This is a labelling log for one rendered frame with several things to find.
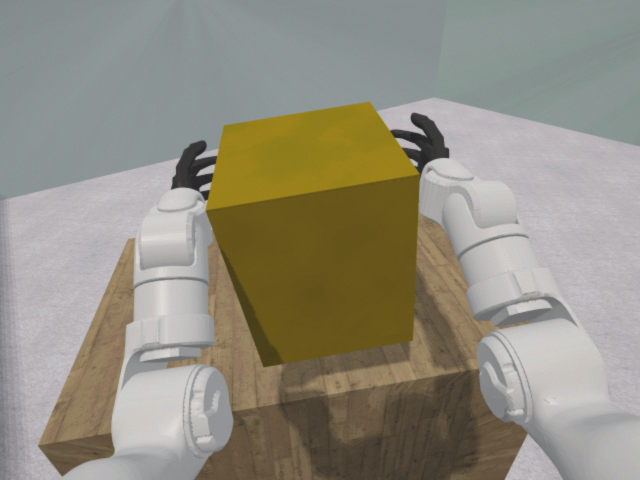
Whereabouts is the left robot forearm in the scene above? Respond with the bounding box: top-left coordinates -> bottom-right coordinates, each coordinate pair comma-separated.
111,188 -> 215,449

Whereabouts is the left robot upper arm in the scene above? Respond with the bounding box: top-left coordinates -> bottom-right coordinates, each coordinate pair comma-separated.
59,364 -> 233,480

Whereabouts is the right robot upper arm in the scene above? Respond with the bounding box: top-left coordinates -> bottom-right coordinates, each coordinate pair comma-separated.
477,318 -> 640,480

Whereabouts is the right robot forearm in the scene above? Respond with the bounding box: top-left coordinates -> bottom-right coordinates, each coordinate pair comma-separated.
418,158 -> 610,394

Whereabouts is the robot left hand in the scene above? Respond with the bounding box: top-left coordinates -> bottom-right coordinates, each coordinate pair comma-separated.
171,140 -> 217,201

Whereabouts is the carton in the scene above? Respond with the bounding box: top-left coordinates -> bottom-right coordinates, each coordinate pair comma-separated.
205,102 -> 420,367

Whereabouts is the robot right hand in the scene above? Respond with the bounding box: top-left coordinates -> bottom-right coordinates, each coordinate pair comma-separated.
390,113 -> 449,178

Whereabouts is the pedestal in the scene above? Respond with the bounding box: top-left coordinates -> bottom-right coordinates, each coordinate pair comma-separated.
38,210 -> 530,480

